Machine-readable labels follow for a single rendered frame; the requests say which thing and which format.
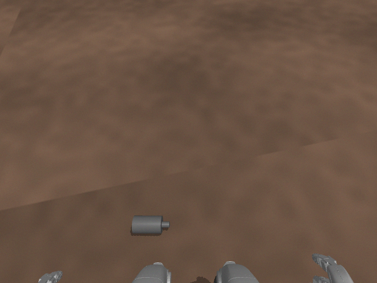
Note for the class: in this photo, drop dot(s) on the left robot hand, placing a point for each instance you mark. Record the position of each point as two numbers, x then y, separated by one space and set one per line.
53 277

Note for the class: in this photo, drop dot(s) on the right robot hand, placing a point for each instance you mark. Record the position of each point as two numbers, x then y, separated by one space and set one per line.
336 273

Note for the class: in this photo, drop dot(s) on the bottle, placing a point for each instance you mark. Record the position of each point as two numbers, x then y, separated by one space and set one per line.
149 224

